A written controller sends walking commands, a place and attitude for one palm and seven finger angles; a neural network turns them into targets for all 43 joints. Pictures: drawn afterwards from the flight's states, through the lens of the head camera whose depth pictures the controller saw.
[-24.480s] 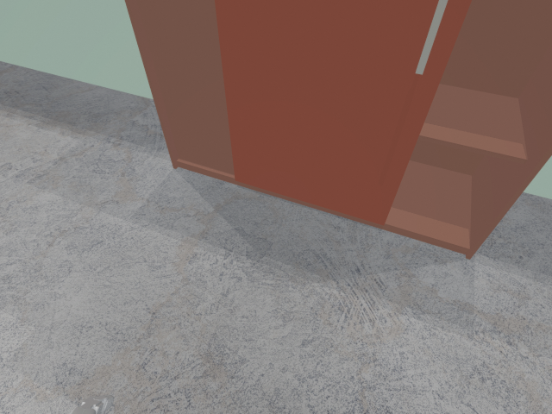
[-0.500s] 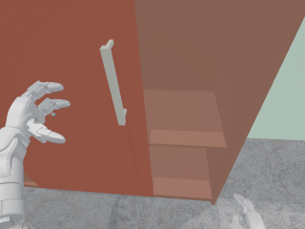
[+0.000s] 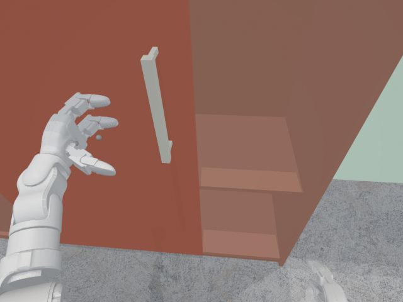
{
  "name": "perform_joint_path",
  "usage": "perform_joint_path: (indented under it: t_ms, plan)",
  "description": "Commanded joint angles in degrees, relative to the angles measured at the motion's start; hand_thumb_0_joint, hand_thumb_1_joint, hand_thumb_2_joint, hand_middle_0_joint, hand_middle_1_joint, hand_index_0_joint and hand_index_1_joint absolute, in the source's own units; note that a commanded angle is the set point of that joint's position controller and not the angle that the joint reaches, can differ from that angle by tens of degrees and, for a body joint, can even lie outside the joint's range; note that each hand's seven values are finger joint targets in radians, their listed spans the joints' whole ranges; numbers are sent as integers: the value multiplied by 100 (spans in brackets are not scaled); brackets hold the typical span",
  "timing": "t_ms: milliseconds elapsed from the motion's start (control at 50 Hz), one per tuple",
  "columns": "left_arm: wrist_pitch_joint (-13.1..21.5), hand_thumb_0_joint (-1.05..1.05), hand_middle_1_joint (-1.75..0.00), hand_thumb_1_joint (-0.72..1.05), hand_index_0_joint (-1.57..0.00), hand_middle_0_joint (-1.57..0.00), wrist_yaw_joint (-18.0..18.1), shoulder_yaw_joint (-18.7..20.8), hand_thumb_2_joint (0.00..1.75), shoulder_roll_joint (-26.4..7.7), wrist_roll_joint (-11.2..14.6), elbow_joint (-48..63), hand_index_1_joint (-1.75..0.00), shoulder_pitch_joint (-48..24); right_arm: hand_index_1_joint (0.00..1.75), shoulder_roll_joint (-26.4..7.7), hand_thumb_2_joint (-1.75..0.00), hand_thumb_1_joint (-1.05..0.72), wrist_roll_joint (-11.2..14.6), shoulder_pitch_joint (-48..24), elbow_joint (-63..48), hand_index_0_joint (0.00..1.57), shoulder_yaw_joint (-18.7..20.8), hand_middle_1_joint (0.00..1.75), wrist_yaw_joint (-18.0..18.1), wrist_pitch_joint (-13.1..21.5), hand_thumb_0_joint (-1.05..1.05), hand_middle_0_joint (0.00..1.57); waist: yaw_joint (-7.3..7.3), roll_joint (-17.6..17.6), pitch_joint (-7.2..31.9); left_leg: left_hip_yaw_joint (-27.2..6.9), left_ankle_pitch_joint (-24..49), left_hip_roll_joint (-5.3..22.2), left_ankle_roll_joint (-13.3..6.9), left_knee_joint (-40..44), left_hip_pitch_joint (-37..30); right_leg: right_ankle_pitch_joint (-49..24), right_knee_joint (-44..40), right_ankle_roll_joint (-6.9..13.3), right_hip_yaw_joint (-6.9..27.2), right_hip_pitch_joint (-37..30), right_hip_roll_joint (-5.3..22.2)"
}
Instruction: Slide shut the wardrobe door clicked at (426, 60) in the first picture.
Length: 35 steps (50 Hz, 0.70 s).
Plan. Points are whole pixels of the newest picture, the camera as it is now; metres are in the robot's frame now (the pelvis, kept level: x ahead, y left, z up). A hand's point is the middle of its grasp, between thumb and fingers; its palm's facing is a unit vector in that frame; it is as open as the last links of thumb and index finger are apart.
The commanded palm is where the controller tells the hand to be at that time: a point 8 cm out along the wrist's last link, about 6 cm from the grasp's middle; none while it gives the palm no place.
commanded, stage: move the hooked fingers beside the handle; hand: left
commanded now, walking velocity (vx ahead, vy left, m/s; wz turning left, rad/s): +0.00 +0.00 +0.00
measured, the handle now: (161, 112) +0.47 +0.13 +0.16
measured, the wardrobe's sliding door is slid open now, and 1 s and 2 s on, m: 0.37 0.37 0.37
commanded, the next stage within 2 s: none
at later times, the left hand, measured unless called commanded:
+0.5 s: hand (122, 129) +0.40 +0.19 +0.16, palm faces -0.01 -1.00 -0.03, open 14.0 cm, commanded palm +0.37 +0.24 +0.17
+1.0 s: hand (123, 123) +0.40 +0.18 +0.18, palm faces +0.02 -1.00 -0.04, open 14.0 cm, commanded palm +0.38 +0.23 +0.17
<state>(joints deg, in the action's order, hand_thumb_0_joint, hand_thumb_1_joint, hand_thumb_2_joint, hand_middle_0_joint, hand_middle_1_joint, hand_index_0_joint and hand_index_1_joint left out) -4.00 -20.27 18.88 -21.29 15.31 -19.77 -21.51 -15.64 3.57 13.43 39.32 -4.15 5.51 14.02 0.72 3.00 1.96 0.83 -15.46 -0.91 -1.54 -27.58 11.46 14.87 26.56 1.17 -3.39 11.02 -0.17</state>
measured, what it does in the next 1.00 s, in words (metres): stands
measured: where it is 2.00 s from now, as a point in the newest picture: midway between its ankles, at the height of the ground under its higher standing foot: outside the picture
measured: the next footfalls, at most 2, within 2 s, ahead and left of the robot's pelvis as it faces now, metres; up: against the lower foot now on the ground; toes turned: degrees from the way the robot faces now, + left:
none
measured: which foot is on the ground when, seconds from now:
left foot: down 0.00-1.00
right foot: down 0.00-1.00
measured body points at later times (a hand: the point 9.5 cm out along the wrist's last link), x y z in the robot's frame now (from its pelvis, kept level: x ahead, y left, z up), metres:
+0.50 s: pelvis +0.00 +0.00 +0.00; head +0.00 -0.02 +0.45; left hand +0.39 +0.25 +0.17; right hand +0.14 -0.25 -0.10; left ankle -0.01 +0.10 -0.74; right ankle -0.01 -0.11 -0.74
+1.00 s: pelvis +0.01 -0.01 +0.00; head +0.00 -0.03 +0.45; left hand +0.39 +0.24 +0.19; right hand +0.12 -0.27 -0.10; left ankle -0.01 +0.10 -0.74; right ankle -0.01 -0.11 -0.74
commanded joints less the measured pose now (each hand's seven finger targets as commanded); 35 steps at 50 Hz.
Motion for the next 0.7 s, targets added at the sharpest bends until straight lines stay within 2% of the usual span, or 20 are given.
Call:
perform_joint_path:
  t_ms: [0, 20, 80, 100, 120, 180, 220, 240, 280, 320, 340, 380, 420, 480, 520, 540, 580, 600, 620, 680]
  plan:
    - [192, 0, -120, -50, -30, -30, 230, 759, 30, -1801, -18, 413, -120, -1898, 30, -790, -90, -90, -15, -475, -718, 20, 309, 30, 27, 167, 0, 20, 50, -193, 939, -300, 1436, 173, -21, 337, -361, -1593, -287, 73, 116, -147, 70]
    - [80, 0, -120, -50, -30, -30, 218, 470, 30, -1519, -34, 325, -120, -1945, 30, -771, -90, -90, 6, -511, -760, 20, 287, 30, 25, 131, 0, 20, -1, -122, 741, -283, 1309, 164, -25, 386, -266, -1516, -310, 67, 128, -53, 94]
    - [-49, 0, -120, -50, -30, -30, 191, 147, 30, -1324, -94, 442, -120, -2294, 30, -777, -90, -90, 44, -516, -838, 20, 309, 30, 20, 69, 0, 20, -91, 73, 795, -323, 1333, 186, -8, 358, -356, -1469, -298, 88, 134, 39, 101]
    - [-8, 0, -120, -50, -30, -30, 187, 159, 30, -1309, -83, 560, -120, -2337, 30, -767, -90, -90, 24, -503, -878, 20, 320, 30, 12, 74, 0, 20, -73, -54, 949, -328, 1440, 175, -31, 309, -429, -1555, -284, 91, 136, -30, 82]
    - [82, 0, -120, -50, -30, -30, 192, 192, 30, -1413, -64, 850, -120, -2587, 30, -770, -90, -90, 22, -505, -912, 20, 329, 30, 12, 81, 0, 20, -92, 22, 1187, -347, 1528, 181, -22, 290, -554, -1611, -255, 89, 134, -97, 81]
    - [431, 0, -120, -50, -30, -30, 262, 169, 30, -1367, -9, 1589, -120, -3198, 30, -723, -90, -90, -26, -469, -926, 20, 348, 30, 20, 151, 0, 20, -141, 167, 1936, -425, 2080, 200, 17, 186, -1189, -1906, -184, 82, 150, -195, 43]
    - [574, 0, -120, -50, -30, -30, 357, 409, 30, -1559, 23, 1494, -120, -3115, 30, -739, -90, -90, -58, -399, -821, 20, 352, 30, 16, 169, 0, 20, -101, 115, 1954, -435, 2139, 206, 36, 184, -1172, -1952, -196, 80, 160, -247, 23]
    - [575, 0, -120, -50, -30, -30, 366, 266, 30, -1363, 11, 1320, -120, -3067, 30, -720, -90, -90, -57, -386, -767, 20, 338, 30, 16, 161, 0, 20, -135, 57, 1840, -413, 2150, 202, 35, 200, -1158, -1976, -208, 71, 156, -200, 22]
    - [464, 0, -120, -50, -30, -30, 417, 147, 30, -1227, -31, 695, -120, -3010, 30, -749, -90, -90, -30, -339, -640, 20, 341, 30, 22, 116, 0, 20, -178, -183, 1324, -415, 1750, 211, 42, 295, -818, -1701, -264, 65, 121, -27, 22]
    - [267, 0, -120, -50, -30, -30, 479, -8, 30, -1082, -122, 80, -120, -2813, 30, -768, -90, -90, 2, -323, -579, 20, 329, 30, 10, 41, 0, 20, -170, -158, 784, -377, 1285, 193, 26, 392, -443, -1359, -335, 83, 121, 133, 45]
    - [157, 0, -120, -50, -30, -30, 500, -142, 30, -939, -157, -99, -120, -2757, 30, -767, -90, -90, 11, -333, -595, 20, 329, 30, 4, 3, 0, 20, -160, -107, 698, -341, 1174, 174, 9, 402, -358, -1289, -353, 84, 136, 179, 63]
    - [38, 0, -120, -50, -30, -30, 539, -102, 30, -1032, -215, -328, -120, -2792, 30, -786, -90, -90, 18, -293, -623, 20, 338, 30, -10, -60, 0, 20, -151, -133, 715, -331, 1111, 167, -2, 390, -254, -1254, -350, 96, 153, 171, 80]
    - [84, 0, -120, -50, -30, -30, 579, 130, 30, -1353, -245, -308, -120, -3107, 30, -815, -90, -90, -7, -227, -650, 20, 354, 30, -2, -117, 0, 20, -162, -358, 1015, -292, 1200, 147, -39, 329, -248, -1409, -331, 82, 183, -3, 79]
    - [480, 0, -120, -50, -30, -30, 637, 258, 30, -1539, -227, 438, -120, -3837, 30, -754, -90, -90, -50, -205, -766, 20, 379, 30, -11, -71, 0, 20, -160, -181, 1859, -278, 1655, 142, -47, 220, -674, -1855, -217, 79, 251, -335, 61]
    - [792, 0, -120, -50, -30, -30, 683, 215, 30, -1556, -235, 798, -120, -4210, 30, -713, -90, -90, -77, -164, -738, 20, 369, 30, -27, -34, 0, 20, -203, 175, 2141, -297, 1912, 153, -27, 173, -981, -2021, -196, 80, 276, -354, 42]
    - [865, 0, -120, -50, -30, -30, 689, 93, 30, -1407, -237, 671, -120, -4258, 30, -696, -90, -90, -76, -125, -688, 20, 366, 30, -26, -17, 0, 20, -255, 114, 2125, -302, 1972, 165, -23, 160, -1066, -2047, -199, 71, 271, -305, 28]
    - [868, 0, -120, -50, -30, -30, 691, 92, 30, -1364, -241, 124, -120, -4163, 30, -729, -90, -90, -71, -9, -551, 20, 379, 30, -24, -19, 0, 20, -295, -103, 1813, -283, 1897, 176, -31, 176, -884, -2029, -223, 62, 251, -211, 13]
    - [808, 0, -120, -50, -30, -30, 690, 177, 30, -1466, -276, -196, -120, -3911, 30, -767, -90, -90, -62, 24, -511, 20, 388, 30, -43, -41, 0, 20, -230, -168, 1637, -266, 1806, 165, -39, 198, -719, -1970, -260, 78, 246, -200, 8]
    - [697, 0, -120, -50, -30, -30, 651, 53, 30, -1234, -276, -514, -120, -3601, 30, -746, -90, -90, -45, 31, -521, 20, 376, 30, -59, -66, 0, 20, -220, -117, 1442, -224, 1683, 153, -39, 241, -559, -1930, -254, 79, 241, -168, 26]
    - [370, 0, -120, -50, -30, -30, 575, -53, 30, -1033, -308, -1157, -120, -3033, 30, -785, -90, -90, -10, 61, -552, 20, 393, 30, -113, -154, 0, 20, -163, -308, 1037, -141, 1461, 135, -55, 281, -181, -1875, -283, 82, 213, -65, 52]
